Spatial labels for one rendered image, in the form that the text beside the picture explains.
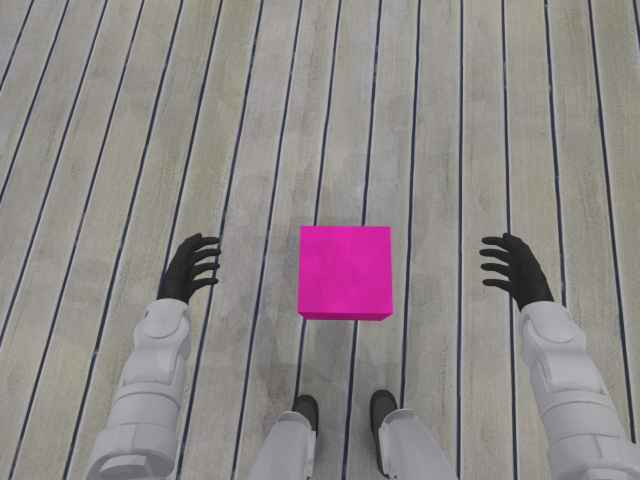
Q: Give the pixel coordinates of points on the robot left shin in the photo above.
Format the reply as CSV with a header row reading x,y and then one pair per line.
x,y
293,416

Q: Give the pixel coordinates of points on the robot right hand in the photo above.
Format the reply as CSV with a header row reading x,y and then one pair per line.
x,y
528,282

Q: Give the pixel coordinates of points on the left robot forearm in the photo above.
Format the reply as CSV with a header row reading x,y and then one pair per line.
x,y
139,438

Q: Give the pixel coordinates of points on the carton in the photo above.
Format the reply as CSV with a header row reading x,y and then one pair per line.
x,y
345,273

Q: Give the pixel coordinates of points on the robot left hand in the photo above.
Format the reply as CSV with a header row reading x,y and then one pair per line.
x,y
178,282

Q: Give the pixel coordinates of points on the right robot forearm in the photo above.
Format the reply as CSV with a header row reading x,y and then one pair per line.
x,y
585,436

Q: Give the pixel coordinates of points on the right robot foot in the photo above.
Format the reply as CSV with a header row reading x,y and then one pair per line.
x,y
382,403

